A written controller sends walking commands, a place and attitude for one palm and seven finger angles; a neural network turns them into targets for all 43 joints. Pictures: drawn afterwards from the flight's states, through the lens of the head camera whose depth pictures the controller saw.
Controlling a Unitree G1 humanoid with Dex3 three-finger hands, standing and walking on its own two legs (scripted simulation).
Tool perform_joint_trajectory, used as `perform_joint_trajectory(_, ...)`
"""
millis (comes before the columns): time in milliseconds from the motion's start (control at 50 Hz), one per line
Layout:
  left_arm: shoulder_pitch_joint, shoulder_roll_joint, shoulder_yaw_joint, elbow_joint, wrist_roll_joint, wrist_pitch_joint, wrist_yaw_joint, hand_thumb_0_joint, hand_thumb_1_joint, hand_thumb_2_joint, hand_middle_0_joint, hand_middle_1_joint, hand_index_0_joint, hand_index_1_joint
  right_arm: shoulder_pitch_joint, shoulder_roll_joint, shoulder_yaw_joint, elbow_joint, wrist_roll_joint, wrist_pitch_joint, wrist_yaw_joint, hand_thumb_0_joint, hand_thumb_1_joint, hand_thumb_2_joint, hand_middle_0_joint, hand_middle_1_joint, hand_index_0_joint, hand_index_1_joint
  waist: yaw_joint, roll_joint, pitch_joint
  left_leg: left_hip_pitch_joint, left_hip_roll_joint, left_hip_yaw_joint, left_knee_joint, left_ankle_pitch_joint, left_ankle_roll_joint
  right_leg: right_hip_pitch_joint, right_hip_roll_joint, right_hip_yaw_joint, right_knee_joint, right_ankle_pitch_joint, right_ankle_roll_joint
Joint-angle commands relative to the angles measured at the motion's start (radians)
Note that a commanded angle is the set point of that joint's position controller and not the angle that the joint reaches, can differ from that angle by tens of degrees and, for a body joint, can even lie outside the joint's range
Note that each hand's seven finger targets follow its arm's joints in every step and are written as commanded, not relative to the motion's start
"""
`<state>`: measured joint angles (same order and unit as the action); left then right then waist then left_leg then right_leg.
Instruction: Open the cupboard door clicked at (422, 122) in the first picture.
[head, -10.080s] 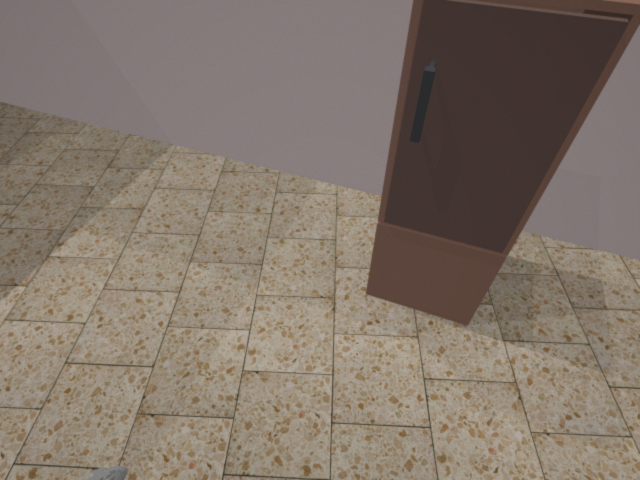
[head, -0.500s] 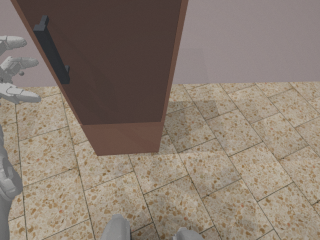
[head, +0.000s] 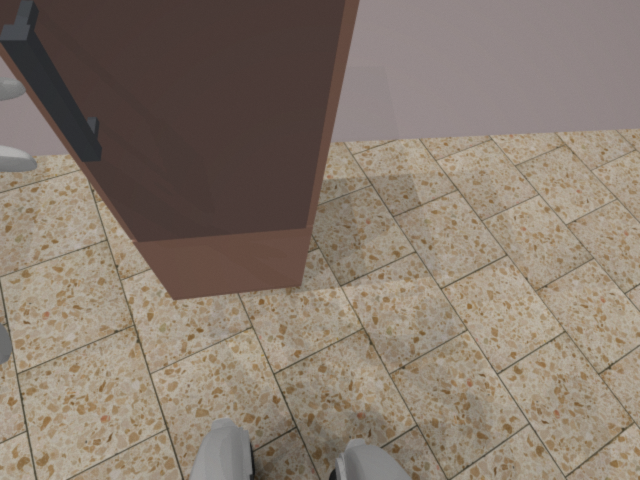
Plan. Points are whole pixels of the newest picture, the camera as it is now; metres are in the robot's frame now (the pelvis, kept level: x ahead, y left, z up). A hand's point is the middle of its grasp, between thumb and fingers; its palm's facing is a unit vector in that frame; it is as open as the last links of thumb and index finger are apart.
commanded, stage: move the hooked fingers beside the handle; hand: left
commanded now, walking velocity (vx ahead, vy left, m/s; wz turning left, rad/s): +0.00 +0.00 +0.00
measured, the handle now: (63, 90) +0.53 +0.25 +0.12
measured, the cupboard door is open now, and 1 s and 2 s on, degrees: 0 0 0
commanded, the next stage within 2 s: slide the fingers in behind the handle in 0.86 s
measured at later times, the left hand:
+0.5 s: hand out of the picture +0.47 +0.31 +0.13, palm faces +0.09 -1.00 +0.02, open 14.0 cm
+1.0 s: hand out of the picture +0.49 +0.31 +0.13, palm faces +0.09 -1.00 +0.01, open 14.0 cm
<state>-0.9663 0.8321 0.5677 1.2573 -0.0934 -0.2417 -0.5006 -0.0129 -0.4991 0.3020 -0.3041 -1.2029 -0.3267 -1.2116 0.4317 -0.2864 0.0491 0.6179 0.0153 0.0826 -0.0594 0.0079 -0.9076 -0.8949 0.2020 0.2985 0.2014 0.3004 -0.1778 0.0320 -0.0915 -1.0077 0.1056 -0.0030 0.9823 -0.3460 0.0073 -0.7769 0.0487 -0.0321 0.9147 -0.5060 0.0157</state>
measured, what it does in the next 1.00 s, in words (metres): stands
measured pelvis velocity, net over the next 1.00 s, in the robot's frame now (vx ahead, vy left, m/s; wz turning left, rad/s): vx -0.01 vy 0.00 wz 0.00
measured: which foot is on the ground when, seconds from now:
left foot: down 0.00-1.00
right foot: down 0.00-1.00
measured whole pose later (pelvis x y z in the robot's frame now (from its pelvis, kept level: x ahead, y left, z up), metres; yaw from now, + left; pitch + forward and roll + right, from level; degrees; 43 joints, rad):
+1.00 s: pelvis -0.01 +0.00 +0.00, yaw +0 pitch +20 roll -5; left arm -0.97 0.84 0.56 1.28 -0.10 -0.25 -0.49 -0.01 -0.50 0.30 -0.30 -1.20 -0.30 -1.20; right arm 0.44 -0.29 0.05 0.63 0.02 0.09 -0.06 0.01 -0.91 -0.89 0.20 0.30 0.20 0.30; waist -0.18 0.04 -0.09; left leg -1.02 0.11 -0.02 1.00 -0.34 0.00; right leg -0.79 0.06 -0.04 0.94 -0.51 0.01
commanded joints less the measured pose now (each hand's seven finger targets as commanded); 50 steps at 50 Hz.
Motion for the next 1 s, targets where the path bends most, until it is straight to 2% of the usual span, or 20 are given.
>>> perform_joint_trajectory(0,-0.353,0.315,0.048,-0.249,-0.044,-0.073,0.001,0.0,-0.5,0.3,-0.3,-1.2,-0.3,-1.2,0.158,-0.205,-0.085,-0.051,-0.006,-0.008,-0.014,0.0,-0.9,-0.9,0.2,0.3,0.2,0.3,0.028,0.174,-0.492,0.675,-0.045,-0.055,-0.05,0.405,0.036,-0.061,0.052,-0.025,-0.122,0.393,-0.028)
perform_joint_trajectory(60,-0.33,0.299,0.043,-0.301,-0.046,-0.083,0.003,0.0,-0.5,0.3,-0.3,-1.2,-0.3,-1.2,0.141,-0.2,-0.088,-0.053,-0.004,-0.006,-0.008,0.0,-0.9,-0.9,0.2,0.3,0.2,0.3,0.042,0.246,-0.51,0.727,-0.043,-0.059,-0.056,0.426,0.026,-0.068,0.051,-0.031,-0.12,0.392,-0.034)
perform_joint_trajectory(160,-0.311,0.238,0.003,-0.272,-0.056,-0.071,0.009,0.0,-0.5,0.3,-0.3,-1.2,-0.3,-1.2,0.117,-0.197,-0.086,-0.055,0.002,-0.004,-0.006,0.0,-0.9,-0.9,0.2,0.3,0.2,0.3,0.029,0.2,-0.427,0.691,-0.047,-0.057,-0.074,0.357,0.03,-0.078,0.05,-0.034,-0.138,0.351,-0.031)
perform_joint_trajectory(220,-0.355,0.261,0.01,-0.274,-0.052,-0.078,0.017,0.0,-0.5,0.3,-0.3,-1.2,-0.3,-1.2,0.111,-0.201,-0.084,-0.052,0.002,-0.006,-0.012,0.0,-0.9,-0.9,0.2,0.3,0.2,0.3,0.023,0.2,-0.42,0.688,-0.046,-0.062,-0.078,0.332,0.028,-0.086,0.046,-0.031,-0.138,0.327,-0.033)
perform_joint_trajectory(260,-0.354,0.225,-0.016,-0.261,-0.058,-0.082,0.017,0.0,-0.5,0.3,-0.3,-1.2,-0.3,-1.2,0.104,-0.198,-0.082,-0.055,0.003,-0.011,-0.011,0.0,-0.9,-0.9,0.2,0.3,0.2,0.3,0.017,0.189,-0.405,0.685,-0.047,-0.062,-0.078,0.318,0.03,-0.089,0.047,-0.03,-0.141,0.319,-0.033)
perform_joint_trajectory(300,-0.362,0.248,0.0,-0.266,-0.062,-0.093,0.015,0.0,-0.5,0.3,-0.3,-1.2,-0.3,-1.2,0.102,-0.201,-0.081,-0.054,0.002,-0.013,-0.015,0.0,-0.9,-0.9,0.2,0.3,0.2,0.3,0.02,0.187,-0.424,0.682,-0.049,-0.059,-0.072,0.329,0.032,-0.074,0.046,-0.024,-0.135,0.333,-0.035)
perform_joint_trajectory(340,-0.364,0.216,-0.034,-0.236,-0.057,-0.09,0.012,0.0,-0.5,0.3,-0.3,-1.2,-0.3,-1.2,0.092,-0.197,-0.078,-0.057,0.006,-0.013,-0.015,0.0,-0.9,-0.9,0.2,0.3,0.2,0.3,0.014,0.185,-0.399,0.661,-0.05,-0.06,-0.074,0.297,0.03,-0.089,0.043,-0.025,-0.137,0.308,-0.031)
perform_joint_trajectory(380,-0.373,0.252,-0.018,-0.188,-0.055,-0.08,0.009,0.0,-0.5,0.3,-0.3,-1.2,-0.3,-1.2,0.09,-0.204,-0.074,-0.058,0.008,-0.014,-0.02,0.0,-0.9,-0.9,0.2,0.3,0.2,0.3,0.007,0.143,-0.362,0.606,-0.048,-0.057,-0.075,0.247,0.034,-0.091,0.041,-0.02,-0.143,0.275,-0.028)
perform_joint_trajectory(420,-0.397,0.265,-0.023,-0.189,-0.049,-0.083,0.006,0.0,-0.5,0.3,-0.3,-1.2,-0.3,-1.2,0.088,-0.204,-0.07,-0.061,0.009,-0.016,-0.026,0.0,-0.9,-0.9,0.2,0.3,0.2,0.3,0.008,0.167,-0.375,0.599,-0.049,-0.057,-0.07,0.241,0.034,-0.096,0.038,-0.015,-0.134,0.269,-0.029)
perform_joint_trajectory(460,-0.446,0.231,-0.06,-0.211,-0.044,-0.088,0.009,0.0,-0.5,0.3,-0.3,-1.2,-0.3,-1.2,0.092,-0.201,-0.07,-0.055,0.007,-0.023,-0.026,0.0,-0.9,-0.9,0.2,0.3,0.2,0.3,-0.005,0.198,-0.38,0.625,-0.044,-0.066,-0.07,0.23,0.03,-0.13,0.037,-0.019,-0.133,0.242,-0.03)
perform_joint_trajectory(520,-0.431,0.257,-0.03,-0.214,-0.052,-0.098,0.007,0.0,-0.5,0.3,-0.3,-1.2,-0.3,-1.2,0.099,-0.203,-0.072,-0.052,0.005,-0.025,-0.029,0.0,-0.9,-0.9,0.2,0.3,0.2,0.3,0.004,0.202,-0.445,0.65,-0.042,-0.069,-0.061,0.254,0.029,-0.12,0.038,-0.017,-0.127,0.252,-0.031)
perform_joint_trajectory(560,-0.464,0.234,-0.058,-0.201,-0.046,-0.088,0.008,0.0,-0.5,0.3,-0.3,-1.2,-0.3,-1.2,0.1,-0.201,-0.07,-0.044,0.005,-0.029,-0.031,0.0,-0.9,-0.9,0.2,0.3,0.2,0.3,-0.009,0.205,-0.407,0.629,-0.04,-0.071,-0.062,0.221,0.029,-0.144,0.036,-0.019,-0.129,0.227,-0.029)
perform_joint_trajectory(620,-0.439,0.298,-0.007,-0.188,-0.04,-0.078,0.019,0.0,-0.5,0.3,-0.3,-1.2,-0.3,-1.2,0.112,-0.207,-0.069,-0.045,0.004,-0.03,-0.033,0.0,-0.9,-0.9,0.2,0.3,0.2,0.3,0.009,0.178,-0.445,0.61,-0.039,-0.069,-0.06,0.229,0.033,-0.11,0.035,-0.014,-0.125,0.237,-0.028)
perform_joint_trajectory(660,-0.442,0.264,-0.038,-0.186,-0.03,-0.068,0.024,0.0,-0.5,0.3,-0.3,-1.2,-0.3,-1.2,0.116,-0.2,-0.067,-0.046,0.003,-0.03,-0.029,0.0,-0.9,-0.9,0.2,0.3,0.2,0.3,0.006,0.205,-0.423,0.608,-0.041,-0.069,-0.061,0.233,0.031,-0.125,0.037,-0.021,-0.124,0.235,-0.029)
perform_joint_trajectory(700,-0.426,0.315,0.006,-0.158,-0.03,-0.066,0.03,0.0,-0.5,0.3,-0.3,-1.2,-0.3,-1.2,0.122,-0.204,-0.064,-0.048,0.003,-0.029,-0.03,0.0,-0.9,-0.9,0.2,0.3,0.2,0.3,0.01,0.145,-0.415,0.56,-0.043,-0.062,-0.054,0.222,0.038,-0.095,0.04,-0.014,-0.126,0.24,-0.027)
perform_joint_trajectory(780,-0.425,0.367,0.036,-0.189,-0.017,-0.077,0.033,0.0,-0.5,0.3,-0.3,-1.2,-0.3,-1.2,0.131,-0.206,-0.065,-0.05,0.002,-0.025,-0.026,0.0,-0.9,-0.9,0.2,0.3,0.2,0.3,0.019,0.187,-0.444,0.568,-0.039,-0.056,-0.049,0.248,0.035,-0.081,0.043,-0.012,-0.119,0.262,-0.025)
perform_joint_trajectory(800,-0.422,0.385,0.057,-0.219,-0.02,-0.09,0.03,0.0,-0.5,0.3,-0.3,-1.2,-0.3,-1.2,0.137,-0.207,-0.068,-0.05,-0.001,-0.024,-0.026,0.0,-0.9,-0.9,0.2,0.3,0.2,0.3,0.03,0.195,-0.487,0.587,-0.042,-0.056,-0.044,0.282,0.035,-0.059,0.046,-0.01,-0.109,0.292,-0.029)
perform_joint_trajectory(860,-0.391,0.332,0.023,-0.2,-0.019,-0.081,0.022,0.0,-0.5,0.3,-0.3,-1.2,-0.3,-1.2,0.137,-0.202,-0.071,-0.048,0.003,-0.017,-0.022,0.0,-0.9,-0.9,0.2,0.3,0.2,0.3,0.019,0.204,-0.452,0.605,-0.04,-0.056,-0.049,0.278,0.032,-0.092,0.048,-0.019,-0.119,0.285,-0.025)
perform_joint_trajectory(900,-0.364,0.32,0.022,-0.172,-0.03,-0.072,0.012,0.0,-0.5,0.3,-0.3,-1.2,-0.3,-1.2,0.139,-0.205,-0.071,-0.048,0.005,-0.014,-0.024,0.0,-0.9,-0.9,0.2,0.3,0.2,0.3,0.015,0.16,-0.426,0.585,-0.042,-0.054,-0.051,0.276,0.038,-0.087,0.05,-0.018,-0.124,0.292,-0.027)
perform_joint_trajectory(980,-0.396,0.307,0.0,-0.188,-0.034,-0.064,0.005,0.0,-0.5,0.3,-0.3,-1.2,-0.3,-1.2,0.142,-0.207,-0.073,-0.04,0.005,-0.016,-0.025,0.0,-0.9,-0.9,0.2,0.3,0.2,0.3,0.004,0.181,-0.421,0.584,-0.042,-0.056,-0.054,0.253,0.036,-0.109,0.047,-0.017,-0.13,0.267,-0.024)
